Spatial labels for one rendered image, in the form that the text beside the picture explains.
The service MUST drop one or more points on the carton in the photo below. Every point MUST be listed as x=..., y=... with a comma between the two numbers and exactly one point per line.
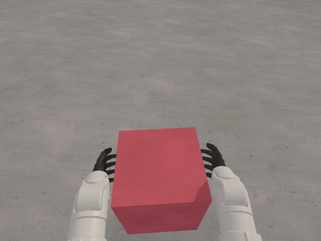
x=160, y=182

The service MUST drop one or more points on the robot right hand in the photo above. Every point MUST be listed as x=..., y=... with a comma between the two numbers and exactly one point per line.
x=216, y=159

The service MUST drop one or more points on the robot left forearm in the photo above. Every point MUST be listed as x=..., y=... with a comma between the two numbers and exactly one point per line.
x=89, y=212

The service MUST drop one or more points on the robot right forearm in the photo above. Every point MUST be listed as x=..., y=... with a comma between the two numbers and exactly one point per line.
x=233, y=207

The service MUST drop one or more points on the robot left hand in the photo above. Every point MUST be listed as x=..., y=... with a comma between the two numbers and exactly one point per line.
x=101, y=164

